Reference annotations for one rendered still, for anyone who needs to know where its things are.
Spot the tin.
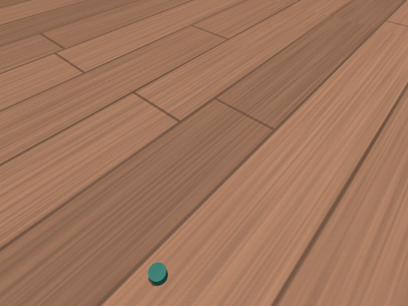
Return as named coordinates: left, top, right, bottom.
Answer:
left=148, top=263, right=168, bottom=286

